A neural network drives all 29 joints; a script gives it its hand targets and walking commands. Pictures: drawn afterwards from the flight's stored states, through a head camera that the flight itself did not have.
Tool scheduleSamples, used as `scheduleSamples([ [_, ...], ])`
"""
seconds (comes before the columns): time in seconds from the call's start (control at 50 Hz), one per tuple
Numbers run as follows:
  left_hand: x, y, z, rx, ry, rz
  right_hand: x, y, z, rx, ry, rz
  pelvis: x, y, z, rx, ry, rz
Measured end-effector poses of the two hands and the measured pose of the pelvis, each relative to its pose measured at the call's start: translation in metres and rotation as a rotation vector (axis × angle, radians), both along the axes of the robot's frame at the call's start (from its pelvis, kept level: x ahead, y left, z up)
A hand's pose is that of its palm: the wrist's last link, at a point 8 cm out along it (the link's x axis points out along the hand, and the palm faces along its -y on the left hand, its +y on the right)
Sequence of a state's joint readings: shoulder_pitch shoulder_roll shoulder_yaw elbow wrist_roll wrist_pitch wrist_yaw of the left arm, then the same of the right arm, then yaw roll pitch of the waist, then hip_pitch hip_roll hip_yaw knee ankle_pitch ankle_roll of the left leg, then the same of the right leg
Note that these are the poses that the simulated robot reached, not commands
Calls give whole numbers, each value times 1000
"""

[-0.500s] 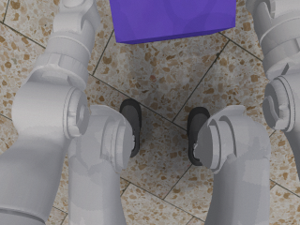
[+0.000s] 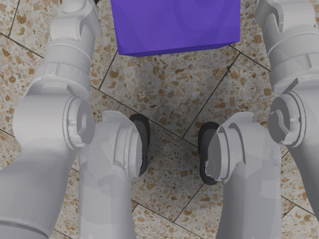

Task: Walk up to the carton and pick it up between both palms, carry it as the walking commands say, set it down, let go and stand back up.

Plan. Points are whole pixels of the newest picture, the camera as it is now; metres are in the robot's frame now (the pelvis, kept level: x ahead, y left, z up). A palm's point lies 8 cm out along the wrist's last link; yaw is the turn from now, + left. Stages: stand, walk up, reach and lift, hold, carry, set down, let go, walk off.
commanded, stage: reach and lift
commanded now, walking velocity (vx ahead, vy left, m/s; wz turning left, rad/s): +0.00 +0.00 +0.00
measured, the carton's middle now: (173, 0) +0.54 +0.01 -0.26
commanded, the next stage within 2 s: none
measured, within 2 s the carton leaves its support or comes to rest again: leaves its support in 0.16 s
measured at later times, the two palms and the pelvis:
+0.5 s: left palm out of the picture +0.53 +0.16 -0.11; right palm out of the picture +0.56 -0.15 -0.10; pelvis -0.01 +0.01 +0.02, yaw -1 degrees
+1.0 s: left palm out of the picture +0.52 +0.16 -0.05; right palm out of the picture +0.54 -0.14 -0.06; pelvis +0.00 +0.01 +0.06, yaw -1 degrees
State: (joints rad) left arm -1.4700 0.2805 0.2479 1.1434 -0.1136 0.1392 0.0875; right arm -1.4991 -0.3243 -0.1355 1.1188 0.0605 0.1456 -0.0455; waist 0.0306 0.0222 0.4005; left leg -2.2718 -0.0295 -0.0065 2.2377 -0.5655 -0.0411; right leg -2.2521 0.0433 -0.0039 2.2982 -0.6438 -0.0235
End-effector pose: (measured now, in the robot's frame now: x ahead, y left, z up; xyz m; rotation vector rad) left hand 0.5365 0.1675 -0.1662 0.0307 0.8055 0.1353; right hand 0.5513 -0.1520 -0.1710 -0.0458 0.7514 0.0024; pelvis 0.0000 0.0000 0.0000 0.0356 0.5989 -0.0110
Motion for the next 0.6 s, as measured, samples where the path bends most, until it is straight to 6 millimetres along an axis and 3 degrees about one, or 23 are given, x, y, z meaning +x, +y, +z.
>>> scheduleSamples([
  [0.18, -4, 3, 11, 18, -12, 29, -6, 6, 6, -21, 4, 1, 0, 1, 3, 1, 7, -6],
  [0.44, -9, -10, 49, -8, -72, 59, 2, -3, 59, -65, -34, -37, -10, 6, 16, -5, 46, -15],
  [0.6, -10, -6, 64, -6, -82, 89, 4, 2, 74, -55, -38, -33, -8, 6, 28, -2, 101, -17],
])
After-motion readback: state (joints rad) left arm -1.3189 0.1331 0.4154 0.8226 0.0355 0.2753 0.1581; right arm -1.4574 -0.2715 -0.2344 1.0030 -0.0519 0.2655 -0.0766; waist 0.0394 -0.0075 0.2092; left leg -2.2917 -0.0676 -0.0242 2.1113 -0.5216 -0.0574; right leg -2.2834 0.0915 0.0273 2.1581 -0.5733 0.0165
